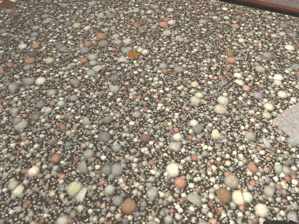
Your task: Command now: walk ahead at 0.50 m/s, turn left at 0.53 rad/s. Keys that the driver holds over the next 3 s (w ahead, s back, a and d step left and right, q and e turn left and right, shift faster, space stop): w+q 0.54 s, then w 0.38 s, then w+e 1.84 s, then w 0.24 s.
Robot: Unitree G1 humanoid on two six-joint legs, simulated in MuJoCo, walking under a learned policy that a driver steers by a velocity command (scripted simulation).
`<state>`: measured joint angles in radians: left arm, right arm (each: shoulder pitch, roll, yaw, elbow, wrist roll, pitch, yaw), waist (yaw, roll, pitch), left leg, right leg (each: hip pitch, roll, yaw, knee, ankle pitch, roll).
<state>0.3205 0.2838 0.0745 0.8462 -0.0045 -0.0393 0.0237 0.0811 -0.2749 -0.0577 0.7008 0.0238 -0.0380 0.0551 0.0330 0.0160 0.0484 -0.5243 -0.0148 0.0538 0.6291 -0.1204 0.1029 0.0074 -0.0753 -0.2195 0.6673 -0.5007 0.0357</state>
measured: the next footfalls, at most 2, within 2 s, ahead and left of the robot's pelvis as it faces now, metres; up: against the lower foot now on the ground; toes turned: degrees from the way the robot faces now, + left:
right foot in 0.46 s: +0.45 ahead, -0.08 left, +0.00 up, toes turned +20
left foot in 0.94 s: +0.59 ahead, +0.27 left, +0.00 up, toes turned +27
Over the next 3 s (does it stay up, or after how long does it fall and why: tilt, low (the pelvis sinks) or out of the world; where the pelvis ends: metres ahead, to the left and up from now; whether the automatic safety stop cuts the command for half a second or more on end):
stays up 1.58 0.03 0.01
